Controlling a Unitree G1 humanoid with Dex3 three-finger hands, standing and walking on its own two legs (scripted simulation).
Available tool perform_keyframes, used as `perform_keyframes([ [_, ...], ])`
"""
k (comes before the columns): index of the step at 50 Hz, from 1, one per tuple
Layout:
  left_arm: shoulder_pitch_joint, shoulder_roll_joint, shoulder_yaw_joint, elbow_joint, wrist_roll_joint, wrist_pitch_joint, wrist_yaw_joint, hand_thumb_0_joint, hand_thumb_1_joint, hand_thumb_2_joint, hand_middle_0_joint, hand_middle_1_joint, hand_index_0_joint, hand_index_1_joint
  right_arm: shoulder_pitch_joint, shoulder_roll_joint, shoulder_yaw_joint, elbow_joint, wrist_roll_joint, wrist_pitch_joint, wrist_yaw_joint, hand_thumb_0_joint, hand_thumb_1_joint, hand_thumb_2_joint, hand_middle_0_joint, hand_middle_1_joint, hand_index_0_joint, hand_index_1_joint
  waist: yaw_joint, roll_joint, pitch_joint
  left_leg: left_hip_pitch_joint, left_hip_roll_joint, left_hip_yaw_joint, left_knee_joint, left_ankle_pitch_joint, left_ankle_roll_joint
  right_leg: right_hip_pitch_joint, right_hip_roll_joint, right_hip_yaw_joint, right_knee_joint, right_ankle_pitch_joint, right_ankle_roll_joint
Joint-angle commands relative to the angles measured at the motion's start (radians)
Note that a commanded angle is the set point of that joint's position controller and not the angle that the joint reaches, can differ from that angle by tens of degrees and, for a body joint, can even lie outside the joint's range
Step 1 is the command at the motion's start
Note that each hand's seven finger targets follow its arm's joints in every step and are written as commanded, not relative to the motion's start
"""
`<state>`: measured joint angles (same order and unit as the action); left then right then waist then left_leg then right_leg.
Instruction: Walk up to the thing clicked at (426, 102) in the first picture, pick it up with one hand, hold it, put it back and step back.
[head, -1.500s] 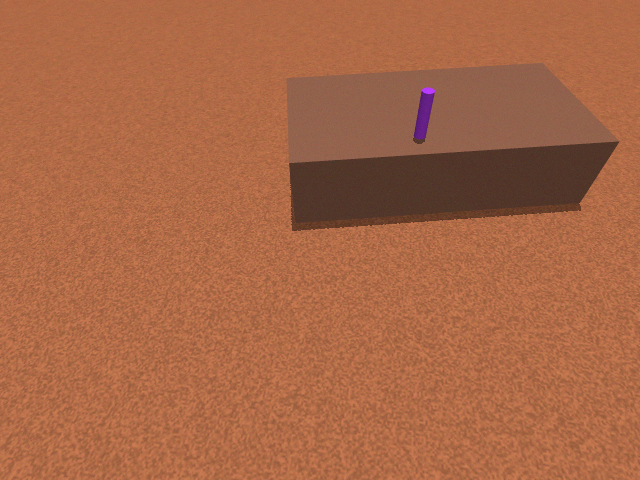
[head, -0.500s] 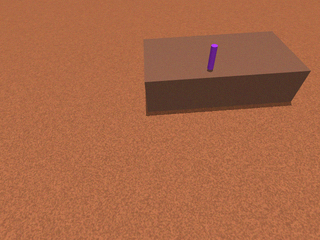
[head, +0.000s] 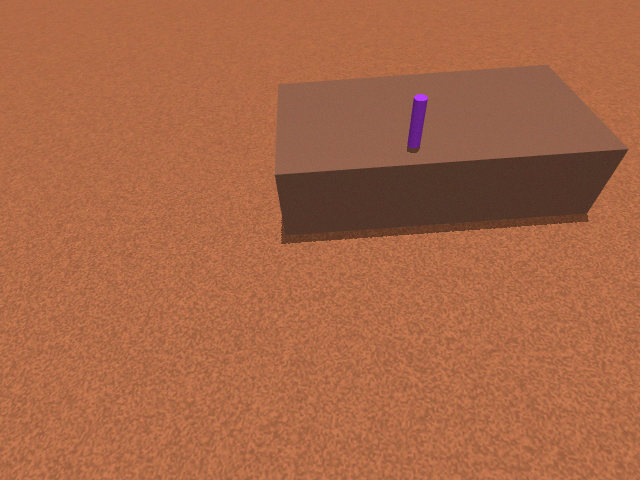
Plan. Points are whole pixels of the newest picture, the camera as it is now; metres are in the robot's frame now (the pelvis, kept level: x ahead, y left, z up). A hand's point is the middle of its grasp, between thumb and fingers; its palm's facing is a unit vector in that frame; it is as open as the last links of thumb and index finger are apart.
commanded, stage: walk up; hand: right
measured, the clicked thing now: (417, 122) +1.33 -0.29 -0.33
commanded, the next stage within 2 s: none
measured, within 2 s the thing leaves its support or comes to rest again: neither
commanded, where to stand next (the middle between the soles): +0.88 -0.14 m, yaw +5 degrees
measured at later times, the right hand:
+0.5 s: hand (534, 347) +0.34 -0.29 -0.11, palm faces -0.04 +0.92 -0.39, open 7.4 cm
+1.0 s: hand (548, 257) +0.53 -0.39 -0.13, palm faces -0.16 +0.92 -0.35, open 7.4 cm
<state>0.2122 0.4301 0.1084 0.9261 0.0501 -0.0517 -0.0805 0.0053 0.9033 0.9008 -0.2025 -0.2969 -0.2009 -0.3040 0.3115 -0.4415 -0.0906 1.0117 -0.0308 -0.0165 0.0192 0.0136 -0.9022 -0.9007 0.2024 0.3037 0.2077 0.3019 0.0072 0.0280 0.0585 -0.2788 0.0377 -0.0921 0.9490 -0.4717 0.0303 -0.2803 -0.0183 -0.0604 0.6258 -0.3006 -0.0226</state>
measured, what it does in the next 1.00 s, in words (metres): walks ahead: left foot, then right foot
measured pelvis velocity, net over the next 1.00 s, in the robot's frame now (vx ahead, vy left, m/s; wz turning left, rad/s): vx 0.43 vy -0.13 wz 0.06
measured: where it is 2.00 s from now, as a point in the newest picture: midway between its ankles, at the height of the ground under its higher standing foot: (394, 315)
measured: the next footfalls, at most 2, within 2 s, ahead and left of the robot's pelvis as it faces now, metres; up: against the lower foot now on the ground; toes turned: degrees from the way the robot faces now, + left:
left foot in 0.30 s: +0.30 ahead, +0.10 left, +0.00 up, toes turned +6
right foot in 0.68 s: +0.46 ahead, -0.23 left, +0.00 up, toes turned -4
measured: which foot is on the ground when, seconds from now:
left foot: up 0.00-0.28, down 0.30-0.70, up 0.72-1.00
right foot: down 0.00-0.34, up 0.36-0.66, down 0.68-1.00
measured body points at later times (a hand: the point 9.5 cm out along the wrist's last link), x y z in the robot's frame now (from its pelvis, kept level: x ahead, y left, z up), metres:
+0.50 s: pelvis +0.22 -0.04 +0.00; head +0.24 -0.02 +0.45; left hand +0.25 +0.28 -0.12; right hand +0.34 -0.34 -0.08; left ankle +0.26 +0.09 -0.73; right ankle +0.21 -0.16 -0.67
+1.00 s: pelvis +0.43 -0.13 +0.01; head +0.46 -0.14 +0.46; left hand +0.43 +0.19 -0.09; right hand +0.54 -0.44 -0.11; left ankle +0.51 +0.00 -0.69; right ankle +0.42 -0.23 -0.73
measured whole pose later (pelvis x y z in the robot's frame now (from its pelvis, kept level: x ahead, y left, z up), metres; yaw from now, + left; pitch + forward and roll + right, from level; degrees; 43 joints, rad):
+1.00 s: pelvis +0.43 -0.13 +0.01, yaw +4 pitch -1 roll +0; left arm 0.36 0.41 0.06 0.84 0.02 -0.07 -0.06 0.00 0.90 0.90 -0.21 -0.30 -0.20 -0.30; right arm 0.27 -0.42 -0.05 0.88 -0.01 -0.06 0.06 0.01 -0.90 -0.90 0.20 0.30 0.21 0.30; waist 0.05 0.03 0.08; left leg -0.49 0.05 0.03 0.78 -0.29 0.01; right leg -0.17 -0.02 -0.13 0.50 -0.31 -0.04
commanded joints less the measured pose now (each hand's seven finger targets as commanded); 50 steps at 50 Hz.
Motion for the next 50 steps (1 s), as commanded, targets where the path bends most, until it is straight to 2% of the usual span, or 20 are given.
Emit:
perform_keyframes([
  [1,0.006,0.249,0.049,-0.087,-0.026,-0.026,0.031,0.000,0.900,0.900,-0.200,-0.300,-0.200,-0.300,-0.059,-0.202,-0.031,-0.114,0.018,-0.061,0.007,0.000,-0.900,-0.900,0.200,0.300,0.200,0.300,0.031,-0.115,0.074,-0.369,0.046,-0.020,0.145,0.130,0.010,0.181,-0.270,0.419,-0.467,-0.297,-0.158],
  [6,0.032,0.232,0.040,-0.115,-0.030,-0.038,0.029,0.000,0.900,0.900,-0.200,-0.300,-0.200,-0.300,-0.067,-0.163,-0.026,-0.152,0.012,-0.055,0.040,0.000,-0.900,-0.900,0.200,0.300,0.200,0.300,0.032,-0.138,0.078,-0.278,0.057,0.041,-0.134,0.168,-0.033,0.158,-0.222,0.200,-0.438,-0.017,-0.198],
  [11,0.107,0.231,0.028,-0.129,-0.028,-0.026,0.025,0.000,0.900,0.900,-0.200,-0.300,-0.200,-0.300,-0.172,-0.137,-0.028,-0.216,0.015,-0.067,0.039,0.000,-0.900,-0.900,0.200,0.300,0.200,0.300,0.066,-0.122,0.055,-0.162,0.022,0.157,-0.330,0.289,-0.013,0.176,-0.195,0.118,-0.340,0.280,-0.153],
  [14,0.112,0.230,0.018,-0.149,-0.035,-0.019,0.031,0.000,0.900,0.900,-0.200,-0.300,-0.200,-0.300,-0.051,-0.147,-0.041,-0.200,0.013,-0.076,0.023,0.000,-0.900,-0.900,0.200,0.300,0.200,0.300,-0.015,-0.038,-0.037,0.122,-0.048,0.209,-0.437,0.318,0.025,0.119,-0.163,0.060,-0.088,0.510,-0.122],
  [15,0.133,0.194,0.003,-0.158,-0.040,-0.017,0.034,0.000,0.900,0.900,-0.200,-0.300,-0.200,-0.300,0.085,-0.187,-0.062,-0.173,-0.002,-0.082,0.013,0.000,-0.900,-0.900,0.200,0.300,0.200,0.300,-0.079,0.055,-0.127,0.328,-0.033,0.161,-0.456,0.284,0.072,0.025,-0.109,0.018,0.148,0.502,-0.099],
  [16,0.157,0.145,-0.008,-0.179,-0.055,-0.015,0.042,0.000,0.900,0.900,-0.200,-0.300,-0.200,-0.300,0.205,-0.272,-0.091,-0.172,-0.025,-0.085,0.000,0.000,-0.900,-0.900,0.200,0.300,0.200,0.300,-0.130,0.201,-0.213,0.517,0.171,-0.149,-0.506,0.130,0.157,-0.192,-0.019,-0.017,0.431,0.292,-0.050],
  [17,0.182,0.152,0.003,-0.181,-0.063,-0.014,0.046,0.000,0.900,0.900,-0.200,-0.300,-0.200,-0.300,0.212,-0.333,-0.105,-0.203,-0.011,-0.087,-0.007,0.000,-0.900,-0.900,0.200,0.300,0.200,0.300,-0.125,0.220,-0.259,0.561,0.407,-0.629,-0.644,0.014,0.269,-0.389,0.106,0.071,0.594,-0.232,-0.021],
  [18,0.126,0.255,0.013,-0.170,-0.046,-0.007,0.054,0.000,0.900,0.900,-0.200,-0.300,-0.200,-0.300,0.159,-0.331,-0.114,-0.216,0.034,-0.084,-0.005,0.000,-0.900,-0.900,0.200,0.300,0.200,0.300,-0.125,0.055,-0.228,0.468,0.430,-0.613,-0.671,-0.048,0.303,-0.381,0.016,0.192,0.659,-0.218,-0.032],
  [20,0.143,0.223,0.006,-0.148,-0.049,-0.014,0.045,0.000,0.900,0.900,-0.200,-0.300,-0.200,-0.300,0.044,-0.254,-0.072,-0.256,0.040,-0.085,-0.012,0.000,-0.900,-0.900,0.200,0.300,0.200,0.300,-0.051,0.006,-0.063,0.280,0.340,-0.324,-0.658,0.123,0.238,-0.375,-0.052,0.199,0.614,-0.113,-0.019],
  [23,0.206,0.181,0.008,-0.110,-0.040,-0.007,0.019,0.000,0.900,0.900,-0.200,-0.300,-0.200,-0.300,-0.021,-0.222,-0.050,-0.266,0.034,-0.100,-0.004,0.000,-0.900,-0.900,0.200,0.300,0.200,0.300,-0.001,0.096,-0.001,0.071,0.243,-0.059,-0.670,0.299,0.192,-0.233,-0.099,0.123,0.418,-0.060,0.011],
  [28,0.104,0.166,0.019,-0.137,-0.026,-0.008,-0.018,0.000,0.900,0.900,-0.200,-0.300,-0.200,-0.300,-0.051,-0.267,-0.064,-0.286,0.024,-0.111,0.010,0.000,-0.900,-0.900,0.200,0.300,0.200,0.300,-0.011,0.150,0.017,-0.056,0.223,0.002,-0.694,0.021,0.184,-0.118,-0.109,0.051,0.092,0.054,0.013],
  [31,0.151,0.181,0.039,-0.107,-0.023,-0.009,-0.022,0.000,0.900,0.900,-0.200,-0.300,-0.200,-0.300,-0.114,-0.274,-0.061,-0.289,0.027,-0.098,0.015,0.000,-0.900,-0.900,0.200,0.300,0.200,0.300,0.044,0.115,-0.011,-0.157,0.201,0.026,-0.635,-0.135,0.147,0.051,-0.073,-0.013,0.037,0.148,0.011],
  [34,0.280,0.255,0.077,-0.070,-0.014,-0.026,-0.006,0.000,0.900,0.900,-0.200,-0.300,-0.200,-0.300,-0.078,-0.191,-0.027,-0.274,0.007,-0.082,0.010,0.000,-0.900,-0.900,0.200,0.300,0.200,0.300,0.125,-0.125,-0.056,-0.305,0.102,0.115,-0.228,-0.082,0.086,0.319,-0.037,0.013,-0.024,-0.043,-0.011],
  [35,0.367,0.345,0.100,-0.069,-0.008,-0.039,0.014,0.000,0.900,0.900,-0.200,-0.300,-0.200,-0.300,-0.051,-0.096,0.003,-0.289,0.016,-0.085,0.010,0.000,-0.900,-0.900,0.200,0.300,0.200,0.300,0.164,-0.429,-0.058,-0.453,-0.037,0.200,0.167,-0.043,0.029,0.358,-0.243,0.408,-0.283,-0.365,-0.079],
  [36,0.327,0.366,0.083,-0.096,-0.025,-0.044,0.020,0.000,0.900,0.900,-0.200,-0.300,-0.200,-0.300,-0.079,-0.164,-0.013,-0.292,0.026,-0.080,-0.001,0.000,-0.900,-0.900,0.200,0.300,0.200,0.300,0.148,-0.375,-0.036,-0.511,-0.079,0.089,0.284,-0.077,0.002,0.279,-0.403,0.745,-0.444,-0.350,-0.182],
  [37,0.234,0.360,0.073,-0.126,-0.035,-0.041,0.026,0.000,0.900,0.900,-0.200,-0.300,-0.200,-0.300,-0.087,-0.216,-0.027,-0.264,0.029,-0.076,-0.010,0.000,-0.900,-0.900,0.200,0.300,0.200,0.300,0.106,-0.229,0.018,-0.471,-0.010,-0.004,0.328,-0.023,0.002,0.168,-0.419,0.730,-0.443,-0.343,-0.203],
  [38,0.170,0.328,0.066,-0.131,-0.045,-0.041,0.034,0.000,0.900,0.900,-0.200,-0.300,-0.200,-0.300,-0.046,-0.218,-0.028,-0.227,0.042,-0.073,-0.008,0.000,-0.900,-0.900,0.200,0.300,0.200,0.300,0.065,-0.163,0.033,-0.425,0.017,-0.036,0.297,0.058,0.003,0.126,-0.358,0.573,-0.417,-0.285,-0.175],
  [40,0.111,0.276,0.050,-0.140,-0.039,-0.042,0.040,0.000,0.900,0.900,-0.200,-0.300,-0.200,-0.300,0.019,-0.199,-0.020,-0.184,0.041,-0.073,0.000,0.000,-0.900,-0.900,0.200,0.300,0.200,0.300,0.023,-0.208,0.000,-0.349,0.040,0.002,0.181,0.097,0.009,0.115,-0.294,0.380,-0.368,-0.141,-0.177],
  [46,0.139,0.250,0.036,-0.159,-0.034,-0.052,0.039,0.000,0.900,0.900,-0.200,-0.300,-0.200,-0.300,-0.037,-0.157,-0.015,-0.202,0.017,-0.066,0.032,0.000,-0.900,-0.900,0.200,0.300,0.200,0.300,0.045,-0.159,0.009,-0.273,0.038,0.082,-0.130,0.157,-0.021,0.116,-0.278,0.192,-0.362,0.049,-0.220],
  [50,0.162,0.242,0.028,-0.170,-0.035,-0.042,0.035,0.000,0.900,0.900,-0.200,-0.300,-0.200,-0.300,-0.090,-0.128,-0.009,-0.238,0.017,-0.079,0.035,0.000,-0.900,-0.900,0.200,0.300,0.200,0.300,0.057,-0.152,-0.040,-0.176,0.012,0.157,-0.314,0.245,-0.007,0.194,-0.251,0.113,-0.264,0.321,-0.187],
])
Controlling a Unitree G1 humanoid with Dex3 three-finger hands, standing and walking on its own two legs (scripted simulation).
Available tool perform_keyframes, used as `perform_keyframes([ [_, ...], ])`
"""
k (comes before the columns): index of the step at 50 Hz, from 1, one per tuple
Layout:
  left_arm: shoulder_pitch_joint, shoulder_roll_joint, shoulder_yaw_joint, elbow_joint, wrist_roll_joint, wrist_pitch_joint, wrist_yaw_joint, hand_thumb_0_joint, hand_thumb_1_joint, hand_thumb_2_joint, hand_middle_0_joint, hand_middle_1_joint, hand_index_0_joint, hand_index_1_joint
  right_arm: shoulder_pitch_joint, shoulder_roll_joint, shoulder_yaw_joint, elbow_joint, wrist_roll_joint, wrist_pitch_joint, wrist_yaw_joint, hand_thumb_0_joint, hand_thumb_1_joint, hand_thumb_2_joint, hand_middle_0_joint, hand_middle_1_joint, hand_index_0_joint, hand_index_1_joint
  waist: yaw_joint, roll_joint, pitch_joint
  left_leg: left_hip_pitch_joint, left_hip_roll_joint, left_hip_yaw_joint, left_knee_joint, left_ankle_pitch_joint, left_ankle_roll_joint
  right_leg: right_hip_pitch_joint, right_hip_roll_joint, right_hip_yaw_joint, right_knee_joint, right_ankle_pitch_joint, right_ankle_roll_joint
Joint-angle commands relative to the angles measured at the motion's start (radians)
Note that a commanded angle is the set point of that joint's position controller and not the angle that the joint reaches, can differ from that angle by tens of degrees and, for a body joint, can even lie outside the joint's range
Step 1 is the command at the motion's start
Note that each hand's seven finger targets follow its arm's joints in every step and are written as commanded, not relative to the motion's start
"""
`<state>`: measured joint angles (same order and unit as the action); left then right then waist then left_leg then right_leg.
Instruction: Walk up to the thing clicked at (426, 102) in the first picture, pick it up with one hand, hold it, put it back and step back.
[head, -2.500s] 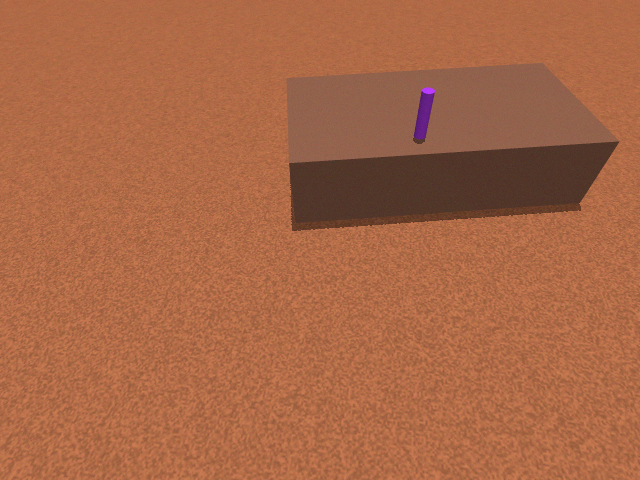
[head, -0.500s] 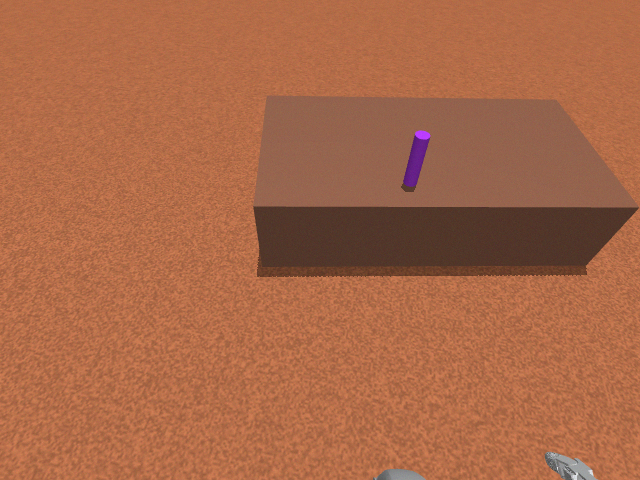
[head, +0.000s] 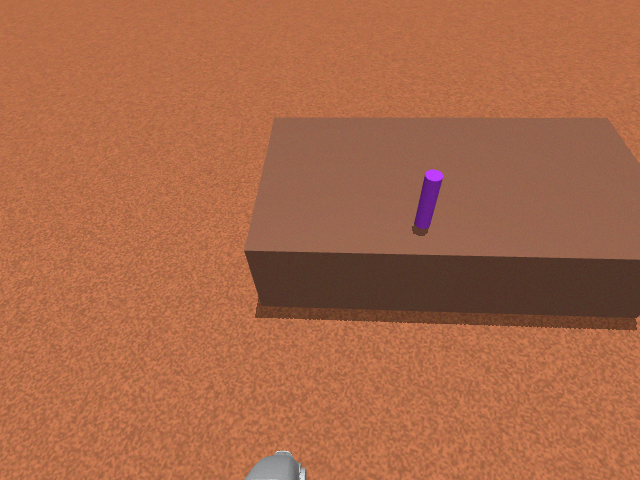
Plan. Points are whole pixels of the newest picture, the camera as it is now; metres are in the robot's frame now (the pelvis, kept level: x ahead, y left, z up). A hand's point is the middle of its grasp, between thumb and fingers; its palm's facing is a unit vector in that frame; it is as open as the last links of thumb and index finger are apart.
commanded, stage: walk up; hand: right
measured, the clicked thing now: (427, 200) +0.89 -0.21 -0.34
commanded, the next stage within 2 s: none
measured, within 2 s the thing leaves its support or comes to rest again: neither
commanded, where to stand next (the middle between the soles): +0.44 -0.04 m, yaw +1 degrees
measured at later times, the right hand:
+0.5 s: hand (604, 440) +0.23 -0.36 -0.16, palm faces -0.02 +0.92 -0.39, open 7.4 cm
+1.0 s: hand (535, 295) +0.46 -0.32 -0.14, palm faces -0.11 +0.92 -0.37, open 7.4 cm
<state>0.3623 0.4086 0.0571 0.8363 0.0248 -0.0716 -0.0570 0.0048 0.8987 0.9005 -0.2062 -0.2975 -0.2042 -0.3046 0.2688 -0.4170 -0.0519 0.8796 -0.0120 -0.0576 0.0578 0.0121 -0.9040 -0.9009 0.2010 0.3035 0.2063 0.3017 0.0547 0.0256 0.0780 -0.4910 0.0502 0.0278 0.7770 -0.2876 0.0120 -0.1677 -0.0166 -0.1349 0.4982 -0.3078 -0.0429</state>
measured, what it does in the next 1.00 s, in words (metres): walks ahead: left foot, then right foot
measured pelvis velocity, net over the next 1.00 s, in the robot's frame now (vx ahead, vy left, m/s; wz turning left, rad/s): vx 0.33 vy -0.07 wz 0.05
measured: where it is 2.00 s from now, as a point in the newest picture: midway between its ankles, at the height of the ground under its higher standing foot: (372, 424)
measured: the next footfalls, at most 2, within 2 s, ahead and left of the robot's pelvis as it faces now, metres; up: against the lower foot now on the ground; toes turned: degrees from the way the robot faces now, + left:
left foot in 0.10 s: +0.19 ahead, +0.12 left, +0.00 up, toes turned +5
right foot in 0.46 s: +0.31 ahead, -0.20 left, +0.00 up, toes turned -5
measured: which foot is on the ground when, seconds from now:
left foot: up 0.00-0.08, down 0.10-0.48, up 0.50-0.90, down 0.92-1.00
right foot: down 0.00-0.10, up 0.12-0.44, down 0.46-0.94, up 0.96-1.00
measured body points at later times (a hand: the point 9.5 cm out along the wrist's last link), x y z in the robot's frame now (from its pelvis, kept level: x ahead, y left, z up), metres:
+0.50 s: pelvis +0.19 -0.07 -0.02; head +0.19 -0.09 +0.43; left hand +0.27 +0.27 -0.11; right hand +0.23 -0.41 -0.14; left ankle +0.15 +0.10 -0.72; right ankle +0.27 -0.20 -0.74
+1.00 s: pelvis +0.33 -0.07 -0.02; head +0.36 -0.06 +0.43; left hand +0.34 +0.25 -0.14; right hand +0.46 -0.37 -0.12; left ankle +0.40 +0.05 -0.74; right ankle +0.28 -0.20 -0.69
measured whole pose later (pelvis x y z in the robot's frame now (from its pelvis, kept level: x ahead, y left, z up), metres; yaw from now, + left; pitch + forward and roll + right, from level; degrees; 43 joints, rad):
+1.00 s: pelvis +0.33 -0.07 -0.02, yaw +3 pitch -3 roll -1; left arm 0.33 0.41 0.01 0.87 0.00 -0.04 0.00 0.01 0.90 0.90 -0.21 -0.30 -0.20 -0.30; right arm 0.19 -0.38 -0.05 0.83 0.00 -0.04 0.04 0.01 -0.90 -0.90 0.20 0.30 0.21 0.30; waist 0.04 -0.01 0.13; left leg -0.38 0.02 0.05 0.64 -0.22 0.04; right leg -0.32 -0.04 -0.05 0.98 -0.52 -0.01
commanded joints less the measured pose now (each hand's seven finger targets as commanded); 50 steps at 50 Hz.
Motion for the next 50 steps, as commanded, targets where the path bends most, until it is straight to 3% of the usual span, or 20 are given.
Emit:
perform_keyframes([
  [1,0.004,0.266,0.075,-0.084,-0.008,-0.017,0.012,0.000,0.900,0.900,-0.200,-0.300,-0.200,-0.300,-0.033,-0.152,-0.051,-0.104,0.000,-0.041,-0.005,0.000,-0.900,-0.900,0.200,0.300,0.200,0.300,-0.006,-0.131,-0.070,0.102,-0.016,0.054,-0.177,0.080,0.019,0.055,-0.247,0.171,-0.100,0.350,-0.155],
  [4,-0.018,0.218,0.044,-0.103,-0.017,-0.006,0.014,0.000,0.900,0.900,-0.200,-0.300,-0.200,-0.300,0.154,-0.213,-0.085,-0.049,-0.005,-0.052,-0.027,0.000,-0.900,-0.900,0.200,0.300,0.200,0.300,-0.125,0.028,-0.138,0.514,-0.041,0.029,-0.275,0.083,0.064,-0.187,-0.148,0.071,0.225,0.321,-0.091],
  [6,0.019,0.166,0.038,-0.115,-0.029,0.002,0.021,0.000,0.900,0.900,-0.200,-0.300,-0.200,-0.300,0.246,-0.350,-0.121,-0.088,-0.017,-0.056,-0.050,0.000,-0.900,-0.900,0.200,0.300,0.200,0.300,-0.153,0.187,-0.175,0.661,0.384,-0.712,-0.503,-0.224,0.248,-0.552,0.044,0.096,0.642,-0.216,-0.005],
  [7,-0.015,0.266,0.057,-0.102,-0.018,0.011,0.030,0.000,0.900,0.900,-0.200,-0.300,-0.200,-0.300,0.212,-0.364,-0.128,-0.093,0.021,-0.051,-0.048,0.000,-0.900,-0.900,0.200,0.300,0.200,0.300,-0.153,0.061,-0.147,0.561,0.423,-0.717,-0.508,-0.221,0.309,-0.531,-0.023,0.211,0.715,-0.233,-0.011],
  [12,0.055,0.213,0.056,-0.024,-0.016,0.015,0.005,0.000,0.900,0.900,-0.200,-0.300,-0.200,-0.300,0.052,-0.254,-0.076,-0.114,0.013,-0.060,-0.045,0.000,-0.900,-0.900,0.200,0.300,0.200,0.300,-0.050,0.115,-0.012,0.253,0.226,-0.198,-0.489,0.068,0.210,-0.369,-0.108,0.176,0.514,-0.046,0.025],
  [17,-0.050,0.190,0.062,-0.045,-0.010,0.010,-0.024,0.000,0.900,0.900,-0.200,-0.300,-0.200,-0.300,0.034,-0.288,-0.085,-0.130,0.000,-0.061,-0.031,0.000,-0.900,-0.900,0.200,0.300,0.200,0.300,-0.070,0.164,-0.006,0.177,0.197,-0.131,-0.499,-0.107,0.212,-0.259,-0.096,0.115,0.230,0.051,0.033],
  [22,0.076,0.232,0.094,0.025,-0.001,-0.010,-0.011,0.000,0.900,0.900,-0.200,-0.300,-0.200,-0.300,-0.015,-0.231,-0.068,-0.143,-0.004,-0.032,-0.026,0.000,-0.900,-0.900,0.200,0.300,0.200,0.300,0.025,-0.002,-0.079,0.010,0.123,-0.050,-0.216,-0.226,0.132,0.110,-0.020,0.060,0.088,0.065,0.020],
  [23,0.157,0.277,0.113,0.039,0.003,-0.021,0.001,0.000,0.900,0.900,-0.200,-0.300,-0.200,-0.300,0.026,-0.172,-0.044,-0.139,-0.006,-0.028,-0.026,0.000,-0.900,-0.900,0.200,0.300,0.200,0.300,0.072,-0.199,-0.102,-0.089,0.047,0.028,0.060,-0.205,0.101,0.227,-0.073,0.168,-0.021,-0.107,0.000],
  [24,0.186,0.378,0.128,0.017,0.004,-0.034,0.016,0.000,0.900,0.900,-0.200,-0.300,-0.200,-0.300,0.039,-0.103,-0.020,-0.164,0.004,-0.027,-0.029,0.000,-0.900,-0.900,0.200,0.300,0.200,0.300,0.072,-0.427,-0.081,-0.280,-0.086,0.058,0.356,-0.259,0.036,0.218,-0.363,0.705,-0.279,-0.339,-0.093],
  [25,0.119,0.391,0.115,-0.011,-0.006,-0.032,0.015,0.000,0.900,0.900,-0.200,-0.300,-0.200,-0.300,-0.013,-0.214,-0.052,-0.147,-0.005,-0.016,-0.043,0.000,-0.900,-0.900,0.200,0.300,0.200,0.300,0.062,-0.278,-0.040,-0.265,-0.034,-0.072,0.417,-0.270,0.027,0.108,-0.455,0.848,-0.302,-0.389,-0.200],
  [26,0.055,0.359,0.109,-0.030,-0.020,-0.027,0.020,0.000,0.900,0.900,-0.200,-0.300,-0.200,-0.300,-0.003,-0.253,-0.059,-0.121,0.009,-0.019,-0.043,0.000,-0.900,-0.900,0.200,0.300,0.200,0.300,0.026,-0.145,0.002,-0.245,0.007,-0.126,0.414,-0.186,0.023,0.055,-0.419,0.732,-0.290,-0.354,-0.217],
  [27,0.015,0.323,0.096,-0.026,-0.027,-0.029,0.026,0.000,0.900,0.900,-0.200,-0.300,-0.200,-0.300,0.036,-0.239,-0.060,-0.084,0.019,-0.015,-0.039,0.000,-0.900,-0.900,0.200,0.300,0.200,0.300,0.000,-0.117,0.009,-0.218,0.017,-0.135,0.391,-0.113,0.023,0.039,-0.348,0.598,-0.268,-0.271,-0.169],
  [31,-0.023,0.274,0.079,-0.039,-0.021,-0.035,0.029,0.000,0.900,0.900,-0.200,-0.300,-0.200,-0.300,0.115,-0.207,-0.060,-0.031,0.004,-0.003,-0.015,0.000,-0.900,-0.900,0.200,0.300,0.200,0.300,-0.036,-0.199,-0.012,-0.072,0.032,-0.064,0.216,-0.025,0.003,-0.057,-0.250,0.328,-0.247,-0.061,-0.158],
  [37,0.040,0.287,0.081,-0.052,-0.017,-0.045,0.035,0.000,0.900,0.900,-0.200,-0.300,-0.200,-0.300,-0.035,-0.166,-0.052,-0.098,-0.015,0.004,0.007,0.000,-0.900,-0.900,0.200,0.300,0.200,0.300,0.007,-0.161,-0.015,-0.083,0.046,-0.038,-0.023,0.037,-0.001,0.042,-0.293,0.285,-0.225,0.096,-0.177],
  [43,-0.008,0.272,0.044,-0.052,-0.025,-0.022,0.057,0.000,0.900,0.900,-0.200,-0.300,-0.200,-0.300,-0.022,-0.123,-0.044,-0.083,-0.003,0.004,-0.010,0.000,-0.900,-0.900,0.200,0.300,0.200,0.300,-0.040,-0.136,-0.053,0.200,-0.030,0.050,-0.197,0.169,0.030,-0.053,-0.235,0.137,0.002,0.511,-0.114],
  [45,-0.011,0.226,0.023,-0.059,-0.034,-0.017,0.063,0.000,0.900,0.900,-0.200,-0.300,-0.200,-0.300,0.071,-0.185,-0.064,-0.055,-0.008,-0.003,-0.025,0.000,-0.900,-0.900,0.200,0.300,0.200,0.300,-0.095,-0.034,-0.129,0.396,-0.020,0.002,-0.273,0.225,0.084,-0.116,-0.153,0.074,0.228,0.475,-0.050],
  [46,0.023,0.170,0.004,-0.079,-0.041,-0.019,0.065,0.000,0.900,0.900,-0.200,-0.300,-0.200,-0.300,0.135,-0.274,-0.091,-0.058,-0.015,-0.006,-0.037,0.000,-0.900,-0.900,0.200,0.300,0.200,0.300,-0.117,0.161,-0.202,0.535,0.185,-0.264,-0.315,0.328,0.165,-0.254,-0.069,0.034,0.474,0.265,0.011],
  [47,0.068,0.168,0.009,-0.064,-0.051,-0.005,0.071,0.000,0.900,0.900,-0.200,-0.300,-0.200,-0.300,0.140,-0.325,-0.098,-0.078,0.007,-0.005,-0.042,0.000,-0.900,-0.900,0.200,0.300,0.200,0.300,-0.109,0.205,-0.218,0.610,0.363,-0.539,-0.387,0.419,0.315,-0.409,0.046,0.039,0.614,-0.243,0.031],
  [48,0.019,0.214,0.015,-0.037,-0.034,0.009,0.082,0.000,0.900,0.900,-0.200,-0.300,-0.200,-0.300,0.138,-0.311,-0.104,-0.066,0.024,0.002,-0.043,0.000,-0.900,-0.900,0.200,0.300,0.200,0.300,-0.116,0.109,-0.186,0.501,0.373,-0.534,-0.399,0.368,0.340,-0.391,-0.019,0.141,0.679,-0.302,0.016],
  [50,0.014,0.212,0.017,-0.026,-0.040,0.013,0.079,0.000,0.900,0.900,-0.200,-0.300,-0.200,-0.300,0.032,-0.254,-0.076,-0.089,0.019,0.006,-0.054,0.000,-0.900,-0.900,0.200,0.300,0.200,0.300,-0.074,0.082,-0.110,0.376,0.272,-0.323,-0.393,0.357,0.257,-0.363,-0.047,0.181,0.627,-0.231,0.006],
])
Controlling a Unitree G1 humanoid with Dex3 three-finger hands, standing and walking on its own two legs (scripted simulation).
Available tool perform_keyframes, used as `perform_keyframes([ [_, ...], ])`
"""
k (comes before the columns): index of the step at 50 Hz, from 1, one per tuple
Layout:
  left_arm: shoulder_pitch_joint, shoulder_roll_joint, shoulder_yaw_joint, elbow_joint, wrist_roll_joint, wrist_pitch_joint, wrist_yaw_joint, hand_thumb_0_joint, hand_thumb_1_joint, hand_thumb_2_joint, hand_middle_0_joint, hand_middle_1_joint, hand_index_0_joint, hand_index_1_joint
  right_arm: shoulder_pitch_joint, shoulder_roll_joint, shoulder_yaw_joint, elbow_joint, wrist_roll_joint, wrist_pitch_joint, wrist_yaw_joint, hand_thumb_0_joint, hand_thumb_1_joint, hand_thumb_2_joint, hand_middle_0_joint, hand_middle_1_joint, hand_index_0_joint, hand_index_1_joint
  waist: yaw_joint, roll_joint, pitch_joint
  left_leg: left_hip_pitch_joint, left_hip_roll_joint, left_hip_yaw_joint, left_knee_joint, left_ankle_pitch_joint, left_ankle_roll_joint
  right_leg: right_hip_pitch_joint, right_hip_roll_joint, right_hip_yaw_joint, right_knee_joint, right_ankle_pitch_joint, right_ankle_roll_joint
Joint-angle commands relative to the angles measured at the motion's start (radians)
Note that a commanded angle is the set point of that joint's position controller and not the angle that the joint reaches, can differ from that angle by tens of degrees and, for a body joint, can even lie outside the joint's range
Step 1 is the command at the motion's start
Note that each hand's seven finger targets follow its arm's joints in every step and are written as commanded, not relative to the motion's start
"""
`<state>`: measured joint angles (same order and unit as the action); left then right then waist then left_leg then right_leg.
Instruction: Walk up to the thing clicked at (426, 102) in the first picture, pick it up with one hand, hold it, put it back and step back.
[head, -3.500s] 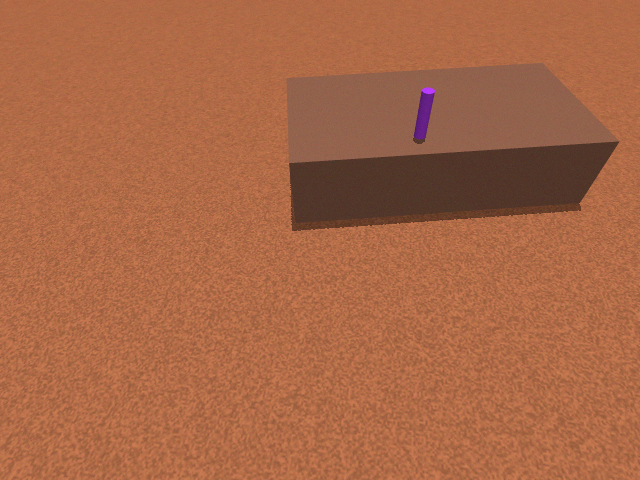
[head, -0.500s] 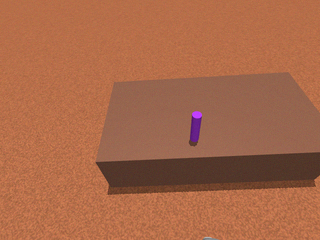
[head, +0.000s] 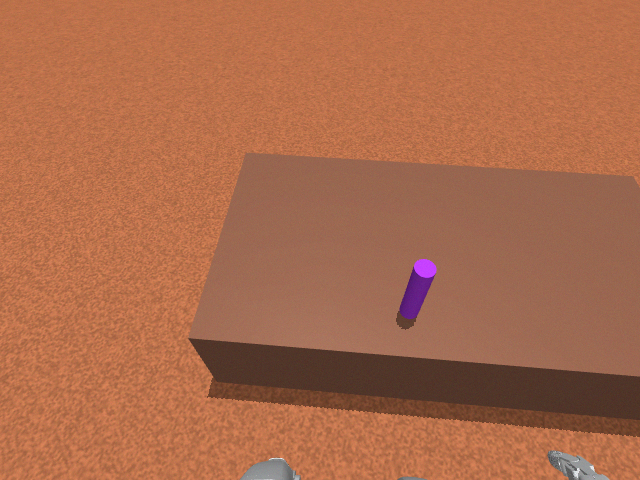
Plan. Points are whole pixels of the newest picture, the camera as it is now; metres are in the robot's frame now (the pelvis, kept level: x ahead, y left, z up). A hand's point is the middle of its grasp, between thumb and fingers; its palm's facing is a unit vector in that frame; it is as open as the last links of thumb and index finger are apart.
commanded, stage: walk up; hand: right
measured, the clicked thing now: (416, 291) +0.55 -0.18 -0.33
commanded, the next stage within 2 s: stand in 1.64 s
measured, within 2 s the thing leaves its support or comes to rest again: neither
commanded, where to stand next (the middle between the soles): +0.12 +0.02 m, yaw -1 degrees
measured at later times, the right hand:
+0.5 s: hand out of the picture +0.09 -0.26 -0.16, palm faces -0.02 +0.94 -0.33, open 7.4 cm
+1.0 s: hand out of the picture +0.14 -0.26 -0.13, palm faces +0.01 +0.94 -0.34, open 7.4 cm
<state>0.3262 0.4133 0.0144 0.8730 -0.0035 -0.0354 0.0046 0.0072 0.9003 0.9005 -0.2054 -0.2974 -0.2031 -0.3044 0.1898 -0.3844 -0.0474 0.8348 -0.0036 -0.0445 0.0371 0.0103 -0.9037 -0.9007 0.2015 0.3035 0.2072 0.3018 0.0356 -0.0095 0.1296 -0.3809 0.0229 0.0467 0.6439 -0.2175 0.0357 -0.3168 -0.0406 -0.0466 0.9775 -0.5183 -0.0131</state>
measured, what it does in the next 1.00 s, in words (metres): steps on the spot: right foot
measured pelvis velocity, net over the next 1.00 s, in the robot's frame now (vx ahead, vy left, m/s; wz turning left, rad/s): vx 0.05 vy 0.00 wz -0.02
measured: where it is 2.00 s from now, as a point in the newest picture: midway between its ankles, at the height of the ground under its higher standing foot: outside the picture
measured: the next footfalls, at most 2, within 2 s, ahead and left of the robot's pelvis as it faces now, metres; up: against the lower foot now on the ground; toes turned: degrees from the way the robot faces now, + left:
right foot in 0.20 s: +0.11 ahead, -0.14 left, +0.00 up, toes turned -3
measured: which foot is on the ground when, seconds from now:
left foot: down 0.00-1.00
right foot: up 0.00-0.18, down 0.20-1.00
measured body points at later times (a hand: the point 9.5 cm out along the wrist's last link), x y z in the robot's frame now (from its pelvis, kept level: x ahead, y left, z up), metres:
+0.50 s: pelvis +0.02 +0.00 +0.00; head +0.05 -0.01 +0.45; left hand +0.11 +0.32 -0.11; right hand +0.10 -0.31 -0.13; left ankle +0.05 +0.12 -0.72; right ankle +0.07 -0.14 -0.72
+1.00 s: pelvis +0.05 +0.00 +0.03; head +0.06 +0.00 +0.48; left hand +0.14 +0.30 -0.10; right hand +0.14 -0.31 -0.10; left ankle +0.05 +0.12 -0.72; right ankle +0.07 -0.14 -0.72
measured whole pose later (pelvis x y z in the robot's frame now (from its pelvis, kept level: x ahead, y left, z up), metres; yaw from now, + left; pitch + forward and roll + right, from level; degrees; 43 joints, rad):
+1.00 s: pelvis +0.05 +0.00 +0.03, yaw -1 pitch -2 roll +0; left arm 0.07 0.35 -0.01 1.16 0.01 -0.02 0.00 0.01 0.90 0.90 -0.20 -0.30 -0.20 -0.30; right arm 0.05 -0.36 -0.01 1.14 0.00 0.00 0.01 0.01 -0.90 -0.90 0.20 0.30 0.21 0.30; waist 0.01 0.01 0.05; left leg -0.14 0.02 0.02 0.38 -0.20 -0.01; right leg -0.17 -0.05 -0.03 0.36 -0.15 0.03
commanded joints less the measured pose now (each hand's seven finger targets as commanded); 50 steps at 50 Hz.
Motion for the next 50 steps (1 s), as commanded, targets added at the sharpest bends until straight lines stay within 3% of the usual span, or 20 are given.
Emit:
perform_keyframes([
  [1,0.076,0.203,0.059,-0.037,-0.011,-0.021,0.013,0.000,0.900,0.900,-0.200,-0.300,-0.200,-0.300,0.071,-0.274,-0.071,-0.047,0.009,-0.007,-0.035,0.000,-0.900,-0.900,0.200,0.300,0.200,0.300,-0.029,0.156,-0.139,0.213,0.265,-0.269,-0.249,0.276,0.204,-0.183,-0.044,0.082,0.080,0.012,-0.024],
  [2,0.102,0.197,0.058,-0.018,-0.007,-0.019,0.009,0.000,0.900,0.900,-0.200,-0.300,-0.200,-0.300,0.026,-0.262,-0.062,-0.055,0.006,-0.005,-0.035,0.000,-0.900,-0.900,0.200,0.300,0.200,0.300,-0.013,0.186,-0.125,0.143,0.232,-0.211,-0.251,0.244,0.194,-0.141,-0.042,0.060,0.035,0.060,-0.022],
  [4,0.091,0.170,0.059,0.009,-0.003,-0.017,0.006,0.000,0.900,0.900,-0.200,-0.300,-0.200,-0.300,-0.009,-0.242,-0.050,-0.059,-0.009,0.002,-0.034,0.000,-0.900,-0.900,0.200,0.300,0.200,0.300,-0.020,0.196,-0.117,0.078,0.208,-0.178,-0.236,0.231,0.187,-0.069,-0.030,0.030,-0.110,0.093,-0.001],
  [7,0.076,0.151,0.062,0.032,0.003,-0.022,0.017,0.000,0.900,0.900,-0.200,-0.300,-0.200,-0.300,-0.034,-0.246,-0.046,-0.056,-0.006,0.019,-0.029,0.000,-0.900,-0.900,0.200,0.300,0.200,0.300,-0.012,0.195,-0.160,0.035,0.221,-0.169,-0.154,0.251,0.185,0.052,0.007,-0.009,-0.259,0.202,0.006],
  [9,0.074,0.174,0.072,0.050,0.014,-0.028,0.025,0.000,0.900,0.900,-0.200,-0.300,-0.200,-0.300,-0.085,-0.216,-0.035,-0.062,0.004,0.036,-0.026,0.000,-0.900,-0.900,0.200,0.300,0.200,0.300,0.012,0.144,-0.185,-0.034,0.179,-0.141,-0.074,0.083,0.128,0.155,0.023,-0.007,-0.392,0.322,-0.002],
  [10,0.052,0.201,0.079,0.046,0.023,-0.034,0.028,0.000,0.900,0.900,-0.200,-0.300,-0.200,-0.300,-0.081,-0.178,-0.024,-0.055,0.011,0.044,-0.026,0.000,-0.900,-0.900,0.200,0.300,0.200,0.300,0.019,0.076,-0.168,-0.095,0.151,-0.132,-0.032,-0.052,0.078,0.174,-0.024,0.075,-0.449,0.307,-0.025],
  [11,0.007,0.256,0.087,0.025,0.038,-0.047,0.032,0.000,0.900,0.900,-0.200,-0.300,-0.200,-0.300,-0.055,-0.129,-0.012,-0.051,0.014,0.050,-0.023,0.000,-0.900,-0.900,0.200,0.300,0.200,0.300,-0.007,-0.094,-0.144,-0.143,0.065,-0.077,0.108,-0.151,0.016,0.126,-0.217,0.367,-0.590,0.253,-0.085],
  [12,-0.067,0.337,0.097,0.013,0.028,-0.042,0.031,0.000,0.900,0.900,-0.200,-0.300,-0.200,-0.300,-0.076,-0.168,-0.027,-0.037,0.008,0.064,-0.033,0.000,-0.900,-0.900,0.200,0.300,0.200,0.300,-0.008,-0.189,-0.108,-0.069,-0.003,-0.055,0.245,-0.359,-0.001,-0.068,-0.372,0.542,-0.683,0.197,-0.213],
  [13,-0.124,0.324,0.093,-0.001,0.030,-0.040,0.031,0.000,0.900,0.900,-0.200,-0.300,-0.200,-0.300,-0.070,-0.211,-0.043,-0.010,-0.001,0.069,-0.035,0.000,-0.900,-0.900,0.200,0.300,0.200,0.300,-0.026,-0.146,-0.066,-0.018,0.036,-0.098,0.299,-0.342,-0.010,-0.130,-0.365,0.528,-0.658,0.215,-0.243],
  [15,-0.159,0.264,0.076,0.007,0.031,-0.043,0.033,0.000,0.900,0.900,-0.200,-0.300,-0.200,-0.300,-0.049,-0.196,-0.040,0.026,0.011,0.062,-0.028,0.000,-0.900,-0.900,0.200,0.300,0.200,0.300,-0.043,-0.109,-0.095,-0.037,0.036,-0.092,0.227,-0.277,-0.002,-0.037,-0.261,0.359,-0.591,0.292,-0.183],
  [18,-0.181,0.249,0.068,0.021,0.027,-0.032,0.021,0.000,0.900,0.900,-0.200,-0.300,-0.200,-0.300,0.001,-0.183,-0.034,0.085,0.001,0.042,-0.027,0.000,-0.900,-0.900,0.200,0.300,0.200,0.300,-0.054,-0.161,-0.176,0.113,0.003,-0.031,-0.004,-0.171,-0.003,-0.012,-0.188,0.236,-0.486,0.406,-0.125],
  [19,-0.184,0.222,0.058,0.023,0.022,-0.026,0.017,0.000,0.900,0.900,-0.200,-0.300,-0.200,-0.300,0.012,-0.180,-0.033,0.098,-0.004,0.034,-0.031,0.000,-0.900,-0.900,0.200,0.300,0.200,0.300,-0.062,-0.142,-0.197,0.178,0.017,-0.051,-0.121,-0.086,0.000,-0.020,-0.169,0.199,-0.446,0.436,-0.097],
  [20,-0.176,0.180,0.046,0.026,0.012,-0.023,0.014,0.000,0.900,0.900,-0.200,-0.300,-0.200,-0.300,0.003,-0.207,-0.037,0.105,-0.012,0.025,-0.035,0.000,-0.900,-0.900,0.200,0.300,0.200,0.300,-0.049,-0.064,-0.215,0.216,0.089,-0.151,-0.182,-0.004,0.018,-0.040,-0.135,0.159,-0.394,0.424,-0.055],
  [21,-0.152,0.145,0.033,0.041,0.002,-0.017,0.012,0.000,0.900,0.900,-0.200,-0.300,-0.200,-0.300,-0.092,-0.245,-0.039,0.086,-0.013,0.019,-0.034,0.000,-0.900,-0.900,0.200,0.300,0.200,0.300,-0.009,0.040,-0.212,0.158,0.168,-0.276,-0.227,-0.058,0.060,-0.029,-0.051,0.095,-0.388,0.305,-0.013],
  [22,-0.163,0.171,0.041,0.073,0.001,-0.011,0.014,0.000,0.900,0.900,-0.200,-0.300,-0.200,-0.300,-0.132,-0.249,-0.034,0.092,-0.002,0.021,-0.029,0.000,-0.900,-0.900,0.200,0.300,0.200,0.300,0.008,0.036,-0.173,0.059,0.182,-0.269,-0.223,-0.141,0.080,0.049,-0.019,0.064,-0.415,0.167,-0.006],
  [26,-0.205,0.186,0.039,0.109,0.004,-0.020,0.006,0.000,0.900,0.900,-0.200,-0.300,-0.200,-0.300,-0.120,-0.210,-0.003,0.151,-0.002,0.020,-0.025,0.000,-0.900,-0.900,0.200,0.300,0.200,0.300,-0.010,0.050,-0.146,0.045,0.105,-0.174,-0.242,-0.140,0.022,0.107,-0.079,0.125,-0.500,0.236,-0.035],
  [32,-0.252,0.176,0.028,0.162,-0.003,-0.017,0.003,0.000,0.900,0.900,-0.200,-0.300,-0.200,-0.300,-0.131,-0.205,0.004,0.203,-0.001,0.015,-0.027,0.000,-0.900,-0.900,0.200,0.300,0.200,0.300,-0.013,0.055,-0.158,0.114,0.113,-0.162,-0.287,-0.015,0.014,0.149,-0.075,0.097,-0.554,0.353,-0.019],
  [39,-0.295,0.167,0.021,0.206,0.001,-0.013,-0.001,0.000,0.900,0.900,-0.200,-0.300,-0.200,-0.300,-0.150,-0.193,0.004,0.237,0.001,0.019,-0.029,0.000,-0.900,-0.900,0.200,0.300,0.200,0.300,-0.022,0.040,-0.157,0.166,0.109,-0.142,-0.340,0.000,0.002,0.176,-0.091,0.102,-0.632,0.379,-0.005],
  [44,-0.309,0.165,0.023,0.226,0.005,-0.018,0.001,0.000,0.900,0.900,-0.200,-0.300,-0.200,-0.300,-0.156,-0.187,-0.001,0.251,0.005,0.023,-0.031,0.000,-0.900,-0.900,0.200,0.300,0.200,0.300,-0.034,0.010,-0.183,0.243,0.103,-0.114,-0.320,0.115,-0.004,0.177,-0.108,0.106,-0.667,0.457,0.000],
  [50,-0.318,0.157,0.024,0.235,0.006,-0.012,0.002,0.000,0.900,0.900,-0.200,-0.300,-0.200,-0.300,-0.170,-0.181,-0.002,0.255,-0.001,0.026,-0.031,0.000,-0.900,-0.900,0.200,0.300,0.200,0.300,-0.031,0.013,-0.169,0.241,0.100,-0.110,-0.353,0.106,-0.012,0.185,-0.107,0.099,-0.682,0.449,0.011],
])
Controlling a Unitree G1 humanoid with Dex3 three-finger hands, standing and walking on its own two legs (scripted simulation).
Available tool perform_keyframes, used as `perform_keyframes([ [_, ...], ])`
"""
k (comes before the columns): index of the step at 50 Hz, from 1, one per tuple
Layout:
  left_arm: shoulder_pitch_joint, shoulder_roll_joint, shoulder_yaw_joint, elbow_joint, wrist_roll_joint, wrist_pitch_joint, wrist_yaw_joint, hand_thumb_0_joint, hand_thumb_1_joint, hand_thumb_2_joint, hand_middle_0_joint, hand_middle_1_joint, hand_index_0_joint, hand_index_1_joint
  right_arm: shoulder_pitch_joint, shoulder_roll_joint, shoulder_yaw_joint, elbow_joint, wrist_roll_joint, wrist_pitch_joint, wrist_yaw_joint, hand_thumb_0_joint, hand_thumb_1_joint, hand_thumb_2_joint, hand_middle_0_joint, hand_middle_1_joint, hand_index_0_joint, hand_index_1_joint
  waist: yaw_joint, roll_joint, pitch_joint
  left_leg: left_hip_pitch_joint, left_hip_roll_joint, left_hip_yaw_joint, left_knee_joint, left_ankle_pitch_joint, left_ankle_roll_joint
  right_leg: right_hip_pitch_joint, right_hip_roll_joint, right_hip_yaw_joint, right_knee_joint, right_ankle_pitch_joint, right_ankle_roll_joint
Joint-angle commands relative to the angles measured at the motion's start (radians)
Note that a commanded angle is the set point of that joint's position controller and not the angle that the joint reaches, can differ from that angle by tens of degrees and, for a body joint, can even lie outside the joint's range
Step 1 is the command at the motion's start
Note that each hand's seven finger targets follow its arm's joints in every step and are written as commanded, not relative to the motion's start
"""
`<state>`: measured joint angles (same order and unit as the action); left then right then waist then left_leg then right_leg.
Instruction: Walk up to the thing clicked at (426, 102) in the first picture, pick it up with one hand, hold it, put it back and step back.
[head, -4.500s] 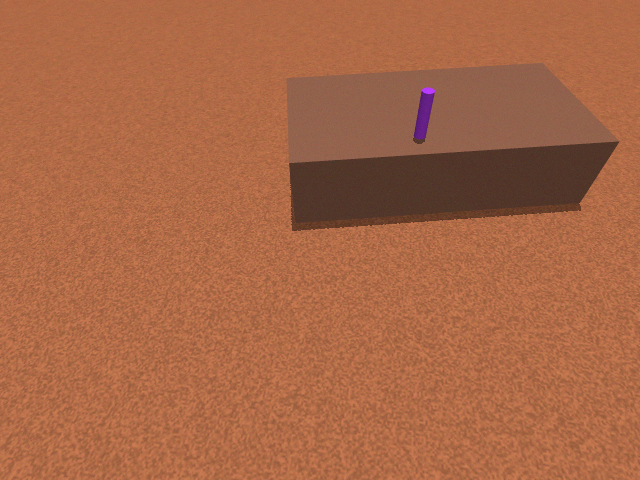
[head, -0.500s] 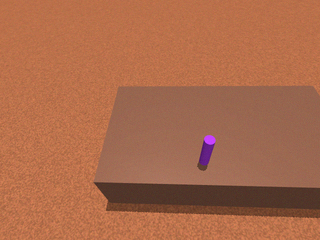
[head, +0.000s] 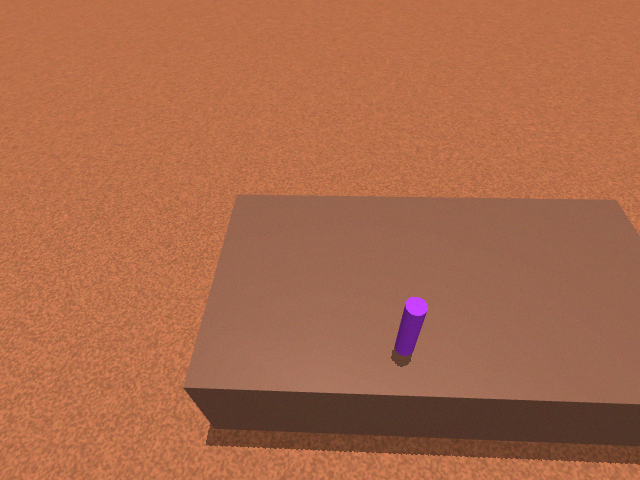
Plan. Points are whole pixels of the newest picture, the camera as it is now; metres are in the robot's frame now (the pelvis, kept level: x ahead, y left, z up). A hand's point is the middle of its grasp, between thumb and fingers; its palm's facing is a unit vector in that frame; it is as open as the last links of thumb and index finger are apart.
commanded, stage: walk up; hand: right
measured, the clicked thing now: (409, 328) +0.51 -0.16 -0.35
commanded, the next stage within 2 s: stand in 0.64 s
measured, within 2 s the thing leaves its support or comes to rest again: neither
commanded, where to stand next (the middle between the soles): +0.07 +0.02 m, yaw +0 degrees
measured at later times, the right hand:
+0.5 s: hand out of the picture +0.09 -0.25 -0.16, palm faces -0.01 +0.95 -0.32, open 7.4 cm
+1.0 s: hand out of the picture +0.10 -0.26 -0.15, palm faces -0.01 +0.94 -0.34, open 7.4 cm
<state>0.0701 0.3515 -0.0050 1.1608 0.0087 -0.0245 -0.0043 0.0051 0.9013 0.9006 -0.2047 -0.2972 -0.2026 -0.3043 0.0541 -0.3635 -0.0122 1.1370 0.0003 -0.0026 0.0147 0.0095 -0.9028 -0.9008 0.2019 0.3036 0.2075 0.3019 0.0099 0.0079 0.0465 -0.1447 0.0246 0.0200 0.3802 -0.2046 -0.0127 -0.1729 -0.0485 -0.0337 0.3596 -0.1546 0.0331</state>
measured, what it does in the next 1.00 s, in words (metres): stands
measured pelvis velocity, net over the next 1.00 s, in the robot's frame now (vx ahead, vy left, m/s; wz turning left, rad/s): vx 0.01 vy -0.01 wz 0.01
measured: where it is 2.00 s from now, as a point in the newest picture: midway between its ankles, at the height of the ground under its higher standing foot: outside the picture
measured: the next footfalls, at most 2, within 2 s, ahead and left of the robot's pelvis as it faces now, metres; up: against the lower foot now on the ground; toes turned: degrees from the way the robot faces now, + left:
none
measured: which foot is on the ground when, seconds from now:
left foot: down 0.00-1.00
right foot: down 0.00-1.00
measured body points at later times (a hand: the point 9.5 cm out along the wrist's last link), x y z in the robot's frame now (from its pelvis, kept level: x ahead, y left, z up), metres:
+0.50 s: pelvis +0.01 +0.00 +0.00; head +0.03 +0.00 +0.45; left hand +0.10 +0.30 -0.13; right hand +0.10 -0.30 -0.13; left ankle +0.00 +0.13 -0.75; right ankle +0.03 -0.14 -0.75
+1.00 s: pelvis +0.01 -0.01 +0.00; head +0.02 -0.01 +0.45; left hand +0.10 +0.30 -0.13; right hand +0.10 -0.31 -0.13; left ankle +0.00 +0.13 -0.75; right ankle +0.03 -0.14 -0.75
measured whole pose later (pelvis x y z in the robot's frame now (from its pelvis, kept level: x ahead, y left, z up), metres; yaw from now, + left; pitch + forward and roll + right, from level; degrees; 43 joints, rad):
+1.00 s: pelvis +0.01 -0.01 +0.00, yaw +0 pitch -2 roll +0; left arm 0.09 0.35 0.00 1.14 0.02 -0.01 0.00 0.00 0.90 0.90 -0.20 -0.30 -0.20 -0.30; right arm 0.08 -0.35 -0.01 1.14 -0.01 -0.01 0.00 0.01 -0.90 -0.90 0.20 0.30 0.21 0.30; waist 0.00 0.00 0.04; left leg -0.08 0.03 0.01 0.31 -0.19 -0.02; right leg -0.12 -0.04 -0.04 0.31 -0.15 0.03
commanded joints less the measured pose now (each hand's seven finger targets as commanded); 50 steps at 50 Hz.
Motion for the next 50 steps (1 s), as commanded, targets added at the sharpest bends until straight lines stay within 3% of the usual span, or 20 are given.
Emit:
perform_keyframes([
  [1,-0.063,0.219,0.044,-0.048,-0.003,-0.023,0.011,0.000,0.900,0.900,-0.200,-0.300,-0.200,-0.300,-0.040,-0.206,-0.040,-0.046,-0.005,-0.016,-0.009,0.000,-0.900,-0.900,0.200,0.300,0.200,0.300,-0.008,0.000,-0.090,0.013,0.102,-0.085,-0.091,0.095,0.037,0.046,-0.098,0.082,-0.063,0.083,-0.037],
  [14,-0.050,0.212,0.049,-0.050,-0.001,-0.022,0.015,0.000,0.900,0.900,-0.200,-0.300,-0.200,-0.300,-0.040,-0.199,-0.044,-0.041,-0.004,-0.014,-0.011,0.000,-0.900,-0.900,0.200,0.300,0.200,0.300,-0.004,-0.010,-0.110,0.053,0.102,-0.076,-0.096,0.176,0.033,0.076,-0.103,0.076,-0.067,0.155,-0.033],
  [31,-0.065,0.211,0.055,-0.065,0.003,-0.014,0.015,0.000,0.900,0.900,-0.200,-0.300,-0.200,-0.300,-0.009,-0.197,-0.046,-0.049,-0.006,-0.013,-0.014,0.000,-0.900,-0.900,0.200,0.300,0.200,0.300,-0.013,-0.007,-0.095,0.032,0.098,-0.076,-0.107,0.169,0.029,0.097,-0.095,0.066,-0.058,0.151,-0.034],
  [32,-0.045,0.208,0.048,-0.064,0.001,-0.010,0.016,0.000,0.900,0.900,-0.200,-0.300,-0.200,-0.300,-0.025,-0.194,-0.039,-0.055,-0.010,-0.020,-0.017,0.000,-0.900,-0.900,0.200,0.300,0.200,0.300,-0.011,-0.016,-0.103,0.043,0.118,-0.090,-0.117,0.208,0.025,0.092,-0.096,0.065,-0.059,0.156,-0.036],
  [35,-0.046,0.205,0.048,-0.068,-0.002,-0.008,0.014,0.000,0.900,0.900,-0.200,-0.300,-0.200,-0.300,-0.021,-0.201,-0.036,-0.052,-0.010,-0.029,-0.019,0.000,-0.900,-0.900,0.200,0.300,0.200,0.300,-0.011,0.006,-0.108,0.041,0.117,-0.085,-0.114,0.246,0.021,0.115,-0.103,0.073,-0.059,0.187,-0.037],
  [50,-0.033,0.219,0.047,-0.075,0.003,-0.007,0.011,0.000,0.900,0.900,-0.200,-0.300,-0.200,-0.300,-0.015,-0.201,-0.030,-0.054,-0.007,-0.026,-0.020,0.000,-0.900,-0.900,0.200,0.300,0.200,0.300,-0.017,0.000,-0.086,0.043,0.115,-0.080,-0.122,0.157,0.020,0.099,-0.104,0.077,-0.086,0.136,-0.041],
])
